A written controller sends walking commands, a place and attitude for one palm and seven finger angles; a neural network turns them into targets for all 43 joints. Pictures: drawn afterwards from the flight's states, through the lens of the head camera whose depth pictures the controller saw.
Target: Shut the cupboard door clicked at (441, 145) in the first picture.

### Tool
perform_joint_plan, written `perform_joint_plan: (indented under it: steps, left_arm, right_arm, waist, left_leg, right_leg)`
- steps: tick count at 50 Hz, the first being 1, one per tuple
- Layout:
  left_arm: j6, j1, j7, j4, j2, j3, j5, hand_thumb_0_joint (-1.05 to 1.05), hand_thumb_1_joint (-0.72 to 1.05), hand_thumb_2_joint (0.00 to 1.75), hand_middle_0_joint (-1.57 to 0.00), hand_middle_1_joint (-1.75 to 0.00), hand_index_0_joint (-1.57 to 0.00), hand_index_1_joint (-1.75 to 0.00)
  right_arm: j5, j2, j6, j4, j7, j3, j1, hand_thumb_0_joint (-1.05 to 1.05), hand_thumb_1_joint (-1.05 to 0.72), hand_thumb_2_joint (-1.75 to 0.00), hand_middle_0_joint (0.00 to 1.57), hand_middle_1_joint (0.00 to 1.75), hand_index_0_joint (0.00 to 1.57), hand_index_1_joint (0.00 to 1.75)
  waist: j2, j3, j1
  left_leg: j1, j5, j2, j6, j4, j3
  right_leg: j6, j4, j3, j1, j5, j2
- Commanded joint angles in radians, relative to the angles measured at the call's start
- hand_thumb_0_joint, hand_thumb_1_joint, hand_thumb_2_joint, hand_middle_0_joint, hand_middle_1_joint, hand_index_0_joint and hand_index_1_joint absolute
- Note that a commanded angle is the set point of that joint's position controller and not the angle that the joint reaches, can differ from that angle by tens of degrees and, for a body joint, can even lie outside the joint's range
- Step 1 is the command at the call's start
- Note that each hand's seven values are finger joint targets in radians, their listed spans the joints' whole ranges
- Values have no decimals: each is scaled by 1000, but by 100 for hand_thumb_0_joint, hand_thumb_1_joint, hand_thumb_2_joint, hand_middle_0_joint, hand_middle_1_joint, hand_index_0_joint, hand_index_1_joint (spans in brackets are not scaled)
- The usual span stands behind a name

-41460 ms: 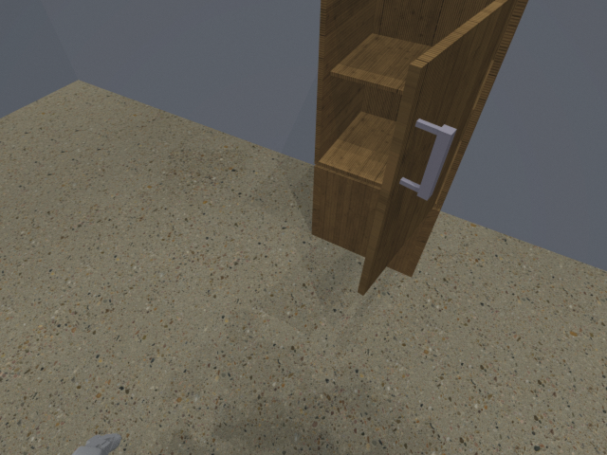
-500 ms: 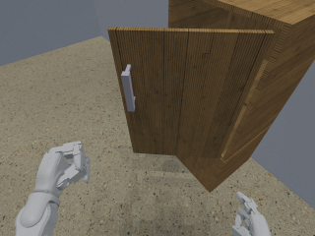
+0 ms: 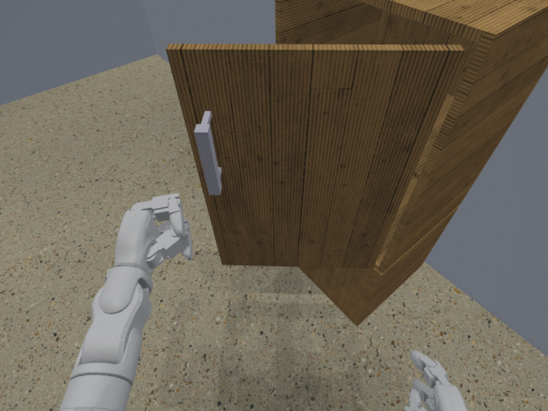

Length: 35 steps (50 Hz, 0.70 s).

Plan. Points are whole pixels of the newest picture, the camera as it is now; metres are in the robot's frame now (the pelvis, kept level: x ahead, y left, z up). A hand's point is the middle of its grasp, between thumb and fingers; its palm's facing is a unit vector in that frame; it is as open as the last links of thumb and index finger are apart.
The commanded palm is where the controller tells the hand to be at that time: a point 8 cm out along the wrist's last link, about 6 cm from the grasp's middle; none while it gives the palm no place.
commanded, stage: bring the fist close to the handle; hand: left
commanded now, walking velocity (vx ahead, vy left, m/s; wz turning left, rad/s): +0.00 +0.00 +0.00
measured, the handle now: (211, 154) +0.50 +0.15 +0.10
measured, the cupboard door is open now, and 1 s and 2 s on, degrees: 49 49 32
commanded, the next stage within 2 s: push the door shut along its arc in 0.80 s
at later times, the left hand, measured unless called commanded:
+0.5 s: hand (222, 193) +0.40 +0.11 +0.10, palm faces +0.04 -1.00 -0.01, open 3.1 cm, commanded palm +0.38 +0.16 +0.10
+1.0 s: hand (223, 190) +0.41 +0.11 +0.10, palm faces +0.02 -1.00 -0.02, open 3.1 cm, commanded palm +0.39 +0.16 +0.10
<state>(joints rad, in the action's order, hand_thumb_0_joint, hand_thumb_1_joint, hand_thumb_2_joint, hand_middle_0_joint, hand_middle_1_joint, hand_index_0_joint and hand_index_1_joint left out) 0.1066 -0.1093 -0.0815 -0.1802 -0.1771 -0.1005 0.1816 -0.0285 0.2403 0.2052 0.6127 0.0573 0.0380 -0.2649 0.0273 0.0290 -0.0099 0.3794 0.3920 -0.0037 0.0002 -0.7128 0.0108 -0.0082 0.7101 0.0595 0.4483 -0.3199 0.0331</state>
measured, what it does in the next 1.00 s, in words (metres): stands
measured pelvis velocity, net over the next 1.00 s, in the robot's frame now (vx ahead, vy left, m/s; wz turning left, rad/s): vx -0.02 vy -0.01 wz -0.02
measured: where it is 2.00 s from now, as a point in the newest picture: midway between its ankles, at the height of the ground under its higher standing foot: outside the picture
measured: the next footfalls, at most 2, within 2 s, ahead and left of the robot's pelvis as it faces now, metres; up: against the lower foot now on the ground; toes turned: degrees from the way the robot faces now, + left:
none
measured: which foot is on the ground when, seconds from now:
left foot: down 0.00-1.00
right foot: down 0.00-1.00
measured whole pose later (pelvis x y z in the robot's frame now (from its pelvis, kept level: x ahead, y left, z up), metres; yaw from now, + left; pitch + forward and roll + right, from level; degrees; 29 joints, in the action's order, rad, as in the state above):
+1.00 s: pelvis -0.02 -0.01 +0.00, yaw -1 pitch +6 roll +1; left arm 0.29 -0.60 -0.02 -0.80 -0.18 -0.17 0.13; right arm -0.02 0.24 0.08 0.65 0.04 0.01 -0.29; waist 0.02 0.04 0.04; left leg 0.46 0.36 -0.02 -0.01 -0.71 0.03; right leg -0.02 0.71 0.04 0.54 -0.28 0.02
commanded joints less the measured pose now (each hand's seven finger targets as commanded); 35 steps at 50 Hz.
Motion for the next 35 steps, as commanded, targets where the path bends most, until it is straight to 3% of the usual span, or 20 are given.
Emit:
perform_joint_plan:
  steps: [1, 2, 4, 7, 9, 10, 11, 12, 15, 16, 18, 20, 21, 22, 24, 27, 28, 30, 32, 35]
  left_arm:
    - [79, -383, 17, 182, -78, -10, -3, 0, 90, 90, -130, -150, -130, -150]
    - [76, -392, 26, 142, -102, -28, -9, 0, 90, 90, -130, -150, -130, -150]
    - [78, -439, 36, 115, -76, -14, -10, 0, 90, 90, -130, -150, -130, -150]
    - [85, -463, 53, 59, -125, -64, -19, 0, 90, 90, -130, -150, -130, -150]
    - [96, -526, 57, 54, -72, -17, -21, 0, 90, 90, -130, -150, -130, -150]
    - [100, -529, 62, 24, -86, -35, -22, 0, 90, 90, -130, -150, -130, -150]
    - [104, -548, 64, -1, -83, -34, -22, 0, 90, 90, -130, -150, -130, -150]
    - [108, -558, 71, -34, -119, -64, -26, 0, 90, 90, -130, -150, -130, -150]
    - [123, -652, 73, -80, -80, -25, -32, 0, 90, 90, -130, -150, -130, -150]
    - [129, -696, 78, -96, -92, -34, -37, 0, 90, 90, -130, -150, -130, -150]
    - [133, -722, 85, -171, -111, -56, -35, 0, 90, 90, -130, -150, -130, -150]
    - [149, -819, 87, -224, -127, -61, -38, 0, 90, 90, -130, -150, -130, -150]
    - [154, -812, 85, -264, -121, -66, -40, 0, 90, 90, -130, -150, -130, -150]
    - [164, -806, 86, -285, -169, -104, -43, 0, 90, 90, -130, -150, -130, -150]
    - [184, -808, 79, -297, -158, -101, -40, 0, 90, 90, -130, -150, -130, -150]
    - [211, -778, 68, -311, -187, -131, -40, 0, 90, 90, -130, -150, -130, -150]
    - [218, -773, 62, -289, -161, -108, -39, 0, 90, 90, -130, -150, -130, -150]
    - [224, -765, 55, -285, -120, -80, -32, 0, 90, 90, -130, -150, -130, -150]
    - [221, -758, 58, -305, -154, -106, -28, 0, 90, 90, -130, -150, -130, -150]
    - [224, -830, 65, -283, -156, -95, -35, 0, 90, 90, -130, -150, -130, -150]
  right_arm:
    - [-1, 111, 38, -137, 6, -45, 56, 0, -90, -90, 20, 30, 20, 30]
    - [-1, 117, 31, -128, 7, -44, 49, 0, -90, -90, 20, 30, 20, 30]
    - [1, 112, 21, -126, 3, -46, 48, 0, -90, -90, 20, 30, 20, 30]
    - [3, 118, 0, -119, 1, -52, 36, 0, -90, -90, 20, 30, 20, 30]
    - [2, 110, -8, -123, -4, -50, 39, 0, -90, -90, 20, 30, 20, 30]
    - [1, 111, -12, -118, -5, -53, 38, 0, -90, -90, 20, 30, 20, 30]
    - [2, 112, -16, -114, -6, -52, 33, 0, -90, -90, 20, 30, 20, 30]
    - [3, 118, -24, -109, -4, -54, 25, 0, -90, -90, 20, 30, 20, 30]
    - [1, 113, -35, -106, -6, -55, 26, 0, -90, -90, 20, 30, 20, 30]
    - [3, 115, -37, -97, -6, -55, 18, 0, -90, -90, 20, 30, 20, 30]
    - [5, 121, -46, -89, -5, -59, 8, 0, -90, -90, 20, 30, 20, 30]
    - [4, 122, -55, -78, -3, -57, 6, 0, -90, -90, 20, 30, 20, 30]
    - [5, 121, -57, -78, -4, -58, 2, 0, -90, -90, 20, 30, 20, 30]
    - [6, 127, -62, -79, -3, -60, -6, 0, -90, -90, 20, 30, 20, 30]
    - [6, 121, -67, -86, -8, -58, -5, 0, -90, -90, 20, 30, 20, 30]
    - [9, 129, -76, -89, -13, -68, -28, 0, -90, -90, 20, 30, 20, 30]
    - [6, 124, -76, -96, -17, -69, -23, 0, -90, -90, 20, 30, 20, 30]
    - [5, 124, -74, -98, -22, -72, -32, 0, -90, -90, 20, 30, 20, 30]
    - [4, 134, -79, -94, -18, -76, -37, 0, -90, -90, 20, 30, 20, 30]
    - [2, 132, -82, -91, -14, -75, -30, 0, -90, -90, 20, 30, 20, 30]
  waist:
    - [-20, 250, 21]
    - [-43, 236, 20]
    - [-40, 255, 22]
    - [-69, 289, 15]
    - [-49, 290, 24]
    - [-36, 285, 19]
    - [-52, 280, 24]
    - [-83, 280, 23]
    - [-43, 278, 40]
    - [-31, 287, 43]
    - [-90, 285, 50]
    - [-81, 278, 63]
    - [-70, 291, 54]
    - [-96, 306, 45]
    - [-48, 333, 36]
    - [-67, 380, 27]
    - [-35, 377, 29]
    - [-52, 364, 33]
    - [-104, 335, 41]
    - [-65, 320, 49]
  left_leg:
    - [-38, -264, 13, 5, 110, -10]
    - [-25, -262, 11, 5, 111, -13]
    - [-27, -269, 15, 7, 109, -5]
    - [-21, -295, 14, 7, 106, 1]
    - [-27, -298, 14, 6, 108, 3]
    - [-27, -292, 13, 5, 107, 6]
    - [-20, -291, 15, 6, 106, 7]
    - [-7, -287, 13, 8, 105, 6]
    - [-7, -262, 17, 9, 103, 15]
    - [-9, -258, 16, 7, 102, 11]
    - [18, -230, 17, 12, 99, 13]
    - [37, -189, 20, 12, 98, 15]
    - [42, -185, 23, 12, 97, 16]
    - [52, -183, 21, 14, 97, 14]
    - [56, -194, 26, 14, 98, 21]
    - [54, -249, 23, 16, 91, 26]
    - [46, -258, 23, 16, 92, 32]
    - [36, -262, 20, 14, 96, 29]
    - [55, -228, 20, 19, 98, 30]
    - [50, -183, 22, 21, 108, 31]
  right_leg:
    - [-11, -80, -10, -150, 241, -21]
    - [-12, -83, -11, -151, 236, -22]
    - [-10, -82, -16, -161, 259, -19]
    - [-9, -78, -20, -192, 296, -18]
    - [-10, -77, -20, -184, 306, -18]
    - [-11, -78, -23, -177, 301, -20]
    - [-11, -80, -23, -177, 306, -19]
    - [-9, -82, -26, -186, 302, -21]
    - [-8, -88, -33, -164, 290, -19]
    - [-10, -84, -31, -156, 283, -19]
    - [-2, -96, -41, -161, 262, -18]
    - [-2, -103, -49, -144, 218, -16]
    - [-4, -100, -51, -146, 213, -18]
    - [-4, -100, -54, -167, 208, -17]
    - [-7, -92, -58, -186, 233, -15]
    - [-8, -75, -58, -225, 312, -19]
    - [-8, -74, -59, -219, 328, -18]
    - [-10, -74, -46, -202, 331, -25]
    - [-4, -93, -51, -196, 289, -25]
    - [-3, -107, -60, -169, 229, -23]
